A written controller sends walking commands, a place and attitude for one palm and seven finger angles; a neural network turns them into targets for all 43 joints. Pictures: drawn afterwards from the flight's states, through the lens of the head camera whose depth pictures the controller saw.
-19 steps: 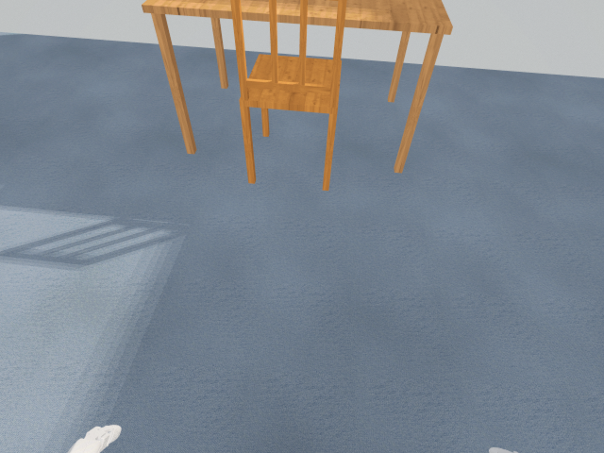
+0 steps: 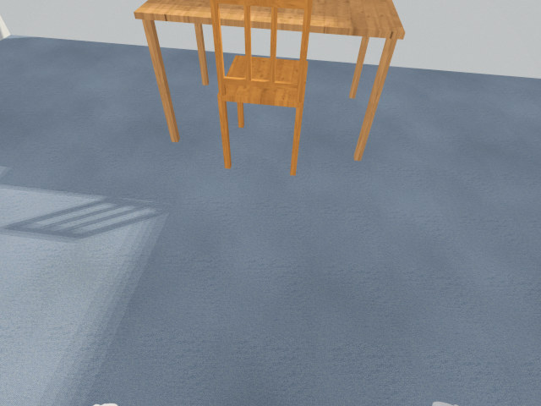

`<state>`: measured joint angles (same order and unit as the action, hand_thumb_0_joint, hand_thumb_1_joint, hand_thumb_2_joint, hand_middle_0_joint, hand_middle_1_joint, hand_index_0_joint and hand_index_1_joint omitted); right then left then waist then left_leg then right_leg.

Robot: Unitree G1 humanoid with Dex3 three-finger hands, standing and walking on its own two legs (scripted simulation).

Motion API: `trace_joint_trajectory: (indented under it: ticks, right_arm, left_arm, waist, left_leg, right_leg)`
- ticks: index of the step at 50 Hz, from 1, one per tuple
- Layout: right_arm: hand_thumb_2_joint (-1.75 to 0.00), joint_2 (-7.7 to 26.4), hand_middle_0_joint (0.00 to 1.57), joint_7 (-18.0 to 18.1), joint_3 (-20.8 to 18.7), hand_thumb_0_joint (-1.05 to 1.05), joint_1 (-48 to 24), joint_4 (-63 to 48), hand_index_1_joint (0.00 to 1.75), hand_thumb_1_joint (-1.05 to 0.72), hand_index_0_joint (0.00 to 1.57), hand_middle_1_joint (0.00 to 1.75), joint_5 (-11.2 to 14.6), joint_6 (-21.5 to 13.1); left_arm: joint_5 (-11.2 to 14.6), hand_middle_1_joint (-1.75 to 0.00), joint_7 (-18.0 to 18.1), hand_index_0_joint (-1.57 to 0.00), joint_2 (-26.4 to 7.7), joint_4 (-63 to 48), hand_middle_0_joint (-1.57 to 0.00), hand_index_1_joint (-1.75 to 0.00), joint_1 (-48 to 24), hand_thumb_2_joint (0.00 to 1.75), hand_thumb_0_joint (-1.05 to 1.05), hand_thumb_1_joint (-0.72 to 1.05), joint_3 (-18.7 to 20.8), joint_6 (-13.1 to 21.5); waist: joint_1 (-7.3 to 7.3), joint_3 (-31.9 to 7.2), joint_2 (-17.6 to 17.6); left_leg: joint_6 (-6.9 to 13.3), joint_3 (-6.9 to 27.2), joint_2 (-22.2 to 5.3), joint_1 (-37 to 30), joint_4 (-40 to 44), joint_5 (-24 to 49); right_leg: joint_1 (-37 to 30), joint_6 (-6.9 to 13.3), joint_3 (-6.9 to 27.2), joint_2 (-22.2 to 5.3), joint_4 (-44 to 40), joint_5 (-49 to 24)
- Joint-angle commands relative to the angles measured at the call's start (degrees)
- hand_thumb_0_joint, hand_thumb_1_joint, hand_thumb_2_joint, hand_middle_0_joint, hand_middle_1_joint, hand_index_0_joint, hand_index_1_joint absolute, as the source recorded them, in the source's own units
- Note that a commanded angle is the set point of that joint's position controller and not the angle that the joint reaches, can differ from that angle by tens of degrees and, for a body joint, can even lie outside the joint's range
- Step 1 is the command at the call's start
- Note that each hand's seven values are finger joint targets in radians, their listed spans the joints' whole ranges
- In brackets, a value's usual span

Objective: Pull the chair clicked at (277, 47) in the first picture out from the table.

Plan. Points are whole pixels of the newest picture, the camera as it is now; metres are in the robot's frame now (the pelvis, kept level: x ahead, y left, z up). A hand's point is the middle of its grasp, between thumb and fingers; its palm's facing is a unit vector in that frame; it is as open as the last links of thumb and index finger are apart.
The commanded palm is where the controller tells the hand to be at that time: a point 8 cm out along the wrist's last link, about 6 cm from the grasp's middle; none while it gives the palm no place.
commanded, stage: stand and wait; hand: left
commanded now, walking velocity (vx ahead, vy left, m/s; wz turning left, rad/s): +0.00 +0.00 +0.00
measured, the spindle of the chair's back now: (248, 44) +1.43 +0.18 -0.08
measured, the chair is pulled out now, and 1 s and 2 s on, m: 0.00 0.00 0.00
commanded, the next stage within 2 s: look at it before walking up in 0.52 s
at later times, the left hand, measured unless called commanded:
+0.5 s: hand out of the picture +0.06 +0.23 -0.15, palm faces -0.04 -0.94 -0.34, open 7.4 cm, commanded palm none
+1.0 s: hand out of the picture +0.06 +0.23 -0.15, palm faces -0.04 -0.94 -0.33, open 7.4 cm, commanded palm none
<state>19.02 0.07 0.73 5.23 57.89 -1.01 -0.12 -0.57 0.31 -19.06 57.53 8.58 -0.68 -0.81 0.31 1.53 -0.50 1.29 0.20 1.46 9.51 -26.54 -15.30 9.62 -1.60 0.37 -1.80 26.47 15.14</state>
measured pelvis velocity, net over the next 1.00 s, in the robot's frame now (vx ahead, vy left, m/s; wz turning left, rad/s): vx -0.01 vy -0.01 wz -0.02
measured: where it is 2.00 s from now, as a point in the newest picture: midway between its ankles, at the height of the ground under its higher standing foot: outside the picture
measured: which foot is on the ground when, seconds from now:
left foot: down 0.00-1.00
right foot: down 0.00-1.00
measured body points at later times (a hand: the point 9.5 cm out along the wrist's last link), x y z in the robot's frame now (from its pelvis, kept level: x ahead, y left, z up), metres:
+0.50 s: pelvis -0.02 -0.01 +0.00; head -0.02 -0.01 +0.45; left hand +0.06 +0.28 -0.13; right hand +0.05 -0.31 -0.13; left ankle -0.01 +0.11 -0.74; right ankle -0.01 -0.14 -0.74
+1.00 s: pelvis -0.01 -0.01 +0.01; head -0.01 -0.01 +0.46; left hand +0.06 +0.28 -0.13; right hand +0.06 -0.31 -0.13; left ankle -0.01 +0.11 -0.74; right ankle -0.01 -0.14 -0.74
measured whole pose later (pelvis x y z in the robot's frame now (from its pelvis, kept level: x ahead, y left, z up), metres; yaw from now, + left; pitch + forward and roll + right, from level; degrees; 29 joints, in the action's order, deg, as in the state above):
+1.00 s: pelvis -0.01 -0.01 +0.01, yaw -1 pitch -2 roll +0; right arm 19.2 0.0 0.6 6.8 63.8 -0.7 -0.3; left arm -0.6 0.2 -19.3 62.2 8.2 -0.4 0.1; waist -0.2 1.9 -0.4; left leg -0.2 -0.2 -0.2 8.7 -22.2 -11.9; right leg 9.2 -0.3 0.8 -0.1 22.3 11.5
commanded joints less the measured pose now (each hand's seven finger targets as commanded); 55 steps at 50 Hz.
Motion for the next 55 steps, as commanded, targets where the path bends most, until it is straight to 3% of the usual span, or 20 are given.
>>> trace_joint_trajectory:
  ticks: [1,25,31,55]
  right_arm:
    - [-0.9,11.74,0.2,0.7,-3.09,0.0,-3.35,-3.29,0.3,-0.9,0.2,0.3,0.39,-1.65]
    - [-0.9,11.82,0.2,0.39,-2.58,0.0,-1.03,1.97,0.3,-0.9,0.2,0.3,0.41,-1.52]
    - [-0.9,11.87,0.2,0.39,-2.66,0.0,-0.89,2.17,0.3,-0.9,0.2,0.3,0.53,-1.67]
    - [-0.9,11.87,0.2,0.59,-2.6,0.0,-1.34,2.4,0.3,-0.9,0.2,0.3,0.57,-1.76]
  left_arm:
    - [-0.07,-0.3,0.57,-0.2,-11.82,-3.76,-0.2,-0.3,-3.08,0.9,0.0,0.9,2.74,1.76]
    - [-0.03,-0.3,0.41,-0.2,-11.83,0.24,-0.2,-0.3,-3.02,0.9,0.0,0.9,2.48,2.07]
    - [-0.07,-0.3,0.43,-0.2,-11.85,0.24,-0.2,-0.3,-2.79,0.9,0.0,0.9,2.53,2.25]
    - [-0.06,-0.3,0.46,-0.2,-11.58,1.03,-0.2,-0.3,-2.54,0.9,0.0,0.9,2.46,2.33]
  waist:
    - [-0.34,-4.95,0.28]
    - [-0.27,-1.66,-0.42]
    - [-0.19,-3.35,-0.55]
    - [-0.25,-3.7,0.51]
  left_leg:
    - [1.36,5.45,-7.25,-1.33,4.87,13.12]
    - [0.55,5.92,-7.56,0.27,8.19,5.63]
    - [0.53,5.79,-7.91,-0.75,7.73,7.86]
    - [0.32,5.37,-8.41,-2.53,8.42,11.45]
  right_leg:
    - [-1.43,3.09,4.23,-4.68,-3.8,-11.3]
    - [0.78,3.35,6.7,-4.75,-8.2,-3.0]
    - [-0.05,3.37,6.47,-4.83,-7.8,-5.77]
    - [-1.36,3.21,6.11,-4.8,-7.78,-10.9]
